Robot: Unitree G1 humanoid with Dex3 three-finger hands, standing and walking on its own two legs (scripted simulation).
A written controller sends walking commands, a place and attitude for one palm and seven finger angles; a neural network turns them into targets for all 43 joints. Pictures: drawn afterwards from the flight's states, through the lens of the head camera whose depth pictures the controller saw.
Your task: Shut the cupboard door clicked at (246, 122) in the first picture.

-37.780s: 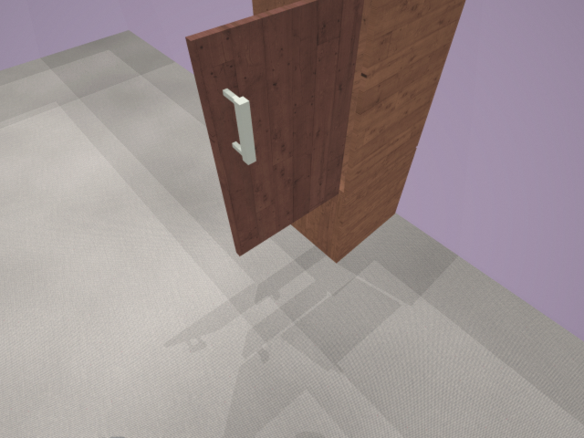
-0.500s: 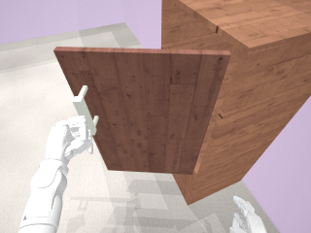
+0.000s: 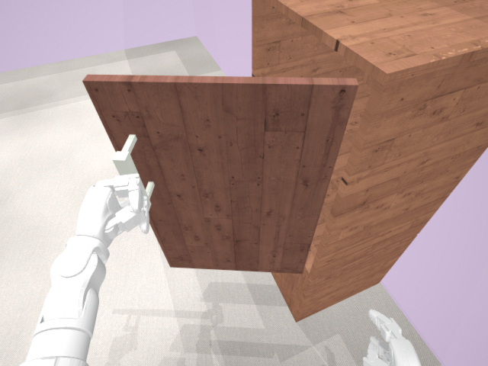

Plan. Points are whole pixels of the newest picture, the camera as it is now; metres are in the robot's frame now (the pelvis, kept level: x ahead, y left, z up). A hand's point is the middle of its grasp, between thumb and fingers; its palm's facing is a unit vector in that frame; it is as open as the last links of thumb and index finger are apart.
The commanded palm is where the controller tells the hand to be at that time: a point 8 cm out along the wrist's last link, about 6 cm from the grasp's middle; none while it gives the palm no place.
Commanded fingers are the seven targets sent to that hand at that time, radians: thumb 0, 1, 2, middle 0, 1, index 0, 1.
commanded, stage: push the door shut along its arc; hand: left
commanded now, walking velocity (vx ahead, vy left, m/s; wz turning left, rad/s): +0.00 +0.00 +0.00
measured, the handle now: (137, 175) +0.40 +0.21 +0.10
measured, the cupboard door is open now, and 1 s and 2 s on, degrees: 64 45 33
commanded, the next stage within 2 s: pull the fist back off the door in 1.66 s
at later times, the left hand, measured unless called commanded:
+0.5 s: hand (152, 184) +0.38 +0.17 +0.10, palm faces -0.16 -0.99 -0.05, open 3.1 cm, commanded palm +0.38 +0.21 +0.11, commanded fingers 0.00 0.90 0.90 -1.30 -1.50 -1.30 -1.50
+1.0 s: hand (181, 159) +0.44 +0.14 +0.10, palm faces -0.30 -0.95 -0.03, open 3.1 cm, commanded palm +0.44 +0.18 +0.11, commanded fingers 0.00 0.90 0.90 -1.30 -1.50 -1.30 -1.50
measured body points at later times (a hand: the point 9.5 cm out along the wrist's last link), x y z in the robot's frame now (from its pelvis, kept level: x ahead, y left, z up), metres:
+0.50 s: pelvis -0.02 +0.00 +0.00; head +0.02 +0.00 +0.44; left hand +0.38 +0.23 +0.11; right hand +0.10 -0.25 -0.11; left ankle -0.03 +0.12 -0.72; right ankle +0.00 -0.11 -0.72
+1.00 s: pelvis -0.02 +0.01 -0.01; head +0.05 +0.00 +0.43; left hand +0.45 +0.19 +0.11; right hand +0.03 -0.26 -0.13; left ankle -0.03 +0.12 -0.72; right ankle +0.00 -0.11 -0.72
